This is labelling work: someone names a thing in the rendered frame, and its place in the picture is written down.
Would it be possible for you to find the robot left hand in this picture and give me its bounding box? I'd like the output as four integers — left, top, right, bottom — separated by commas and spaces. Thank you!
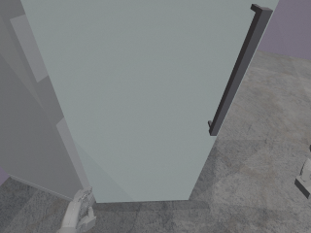
59, 186, 97, 233

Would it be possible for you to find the handle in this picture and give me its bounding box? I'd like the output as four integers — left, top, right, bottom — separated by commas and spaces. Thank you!
208, 4, 273, 136

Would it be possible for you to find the fridge door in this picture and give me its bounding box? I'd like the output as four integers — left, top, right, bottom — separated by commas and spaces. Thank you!
20, 0, 279, 203

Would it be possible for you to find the robot right hand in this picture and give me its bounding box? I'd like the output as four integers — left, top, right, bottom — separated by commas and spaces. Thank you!
294, 145, 311, 200

